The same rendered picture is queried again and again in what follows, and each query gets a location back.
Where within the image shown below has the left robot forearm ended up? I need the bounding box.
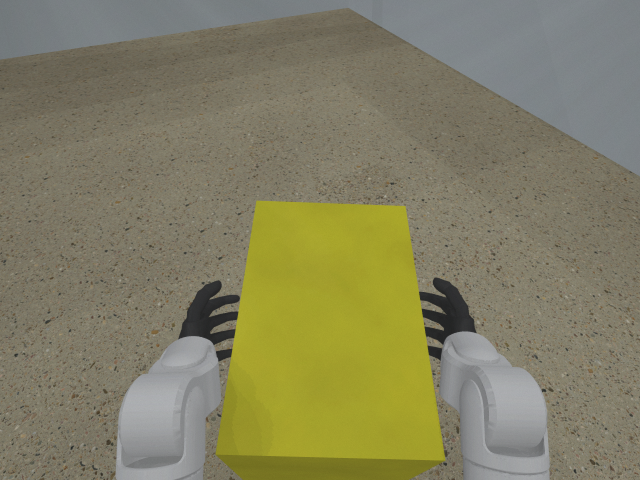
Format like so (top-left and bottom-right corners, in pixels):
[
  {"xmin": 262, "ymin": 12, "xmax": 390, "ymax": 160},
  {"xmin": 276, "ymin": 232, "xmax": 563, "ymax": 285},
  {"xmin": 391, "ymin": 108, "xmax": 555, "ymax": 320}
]
[{"xmin": 115, "ymin": 336, "xmax": 221, "ymax": 480}]

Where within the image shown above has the robot left hand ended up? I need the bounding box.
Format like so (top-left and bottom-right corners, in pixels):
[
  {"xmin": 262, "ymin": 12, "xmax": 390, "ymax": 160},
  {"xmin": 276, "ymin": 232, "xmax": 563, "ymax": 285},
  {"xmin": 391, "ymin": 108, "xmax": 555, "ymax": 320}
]
[{"xmin": 178, "ymin": 280, "xmax": 240, "ymax": 362}]

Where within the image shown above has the carton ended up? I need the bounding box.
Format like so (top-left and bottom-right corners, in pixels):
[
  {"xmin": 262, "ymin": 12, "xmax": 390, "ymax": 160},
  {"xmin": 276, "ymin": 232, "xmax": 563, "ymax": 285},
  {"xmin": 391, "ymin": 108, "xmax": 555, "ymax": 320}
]
[{"xmin": 215, "ymin": 201, "xmax": 446, "ymax": 480}]

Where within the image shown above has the robot right hand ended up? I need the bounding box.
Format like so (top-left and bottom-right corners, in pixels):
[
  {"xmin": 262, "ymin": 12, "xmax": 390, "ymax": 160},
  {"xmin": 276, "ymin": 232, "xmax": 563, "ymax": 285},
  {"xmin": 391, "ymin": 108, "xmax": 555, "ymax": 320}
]
[{"xmin": 419, "ymin": 278, "xmax": 477, "ymax": 361}]

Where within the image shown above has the right robot forearm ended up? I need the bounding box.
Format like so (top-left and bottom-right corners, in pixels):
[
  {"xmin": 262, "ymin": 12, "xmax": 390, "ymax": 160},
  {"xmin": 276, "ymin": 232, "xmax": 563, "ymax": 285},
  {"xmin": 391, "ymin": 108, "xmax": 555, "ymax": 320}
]
[{"xmin": 439, "ymin": 331, "xmax": 550, "ymax": 480}]

